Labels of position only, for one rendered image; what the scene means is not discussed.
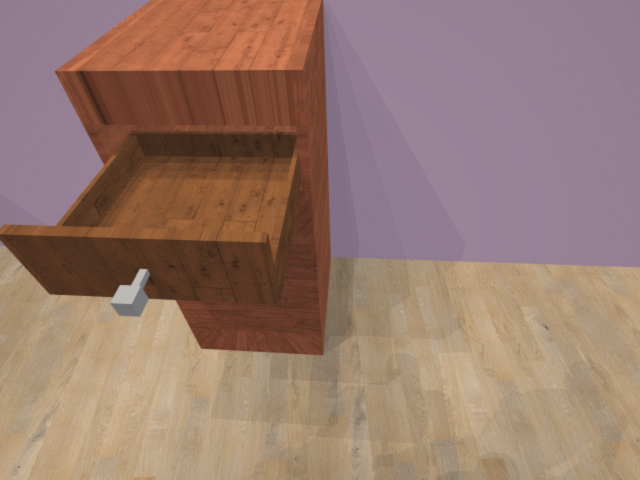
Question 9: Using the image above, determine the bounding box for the handle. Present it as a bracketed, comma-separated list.
[110, 269, 150, 317]

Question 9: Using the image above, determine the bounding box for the drawer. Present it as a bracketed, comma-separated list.
[0, 131, 301, 304]

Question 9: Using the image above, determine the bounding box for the cabinet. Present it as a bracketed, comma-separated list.
[55, 0, 331, 355]

